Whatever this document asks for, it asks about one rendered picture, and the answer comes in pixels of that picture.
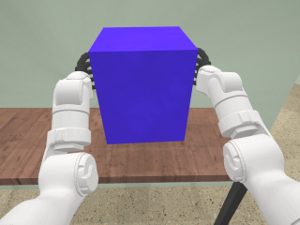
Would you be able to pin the left robot hand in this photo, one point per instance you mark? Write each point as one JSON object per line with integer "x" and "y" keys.
{"x": 83, "y": 66}

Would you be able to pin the carton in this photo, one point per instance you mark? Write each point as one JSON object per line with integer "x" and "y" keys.
{"x": 144, "y": 78}

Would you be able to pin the robot left forearm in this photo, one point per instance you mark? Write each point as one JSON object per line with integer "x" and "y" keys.
{"x": 70, "y": 116}

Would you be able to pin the robot right upper arm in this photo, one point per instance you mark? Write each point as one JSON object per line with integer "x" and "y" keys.
{"x": 255, "y": 161}

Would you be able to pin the table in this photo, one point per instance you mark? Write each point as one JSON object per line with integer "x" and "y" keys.
{"x": 198, "y": 158}

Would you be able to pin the robot left upper arm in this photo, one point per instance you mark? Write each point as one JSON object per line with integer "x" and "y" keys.
{"x": 64, "y": 181}

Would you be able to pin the right robot hand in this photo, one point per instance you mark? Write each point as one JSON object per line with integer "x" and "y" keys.
{"x": 203, "y": 61}

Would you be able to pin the robot right forearm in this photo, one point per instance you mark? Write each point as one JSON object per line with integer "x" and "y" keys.
{"x": 236, "y": 117}

